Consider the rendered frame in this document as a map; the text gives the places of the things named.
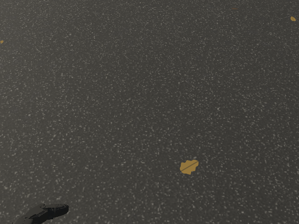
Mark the left robot hand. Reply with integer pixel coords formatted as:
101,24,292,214
12,203,69,224

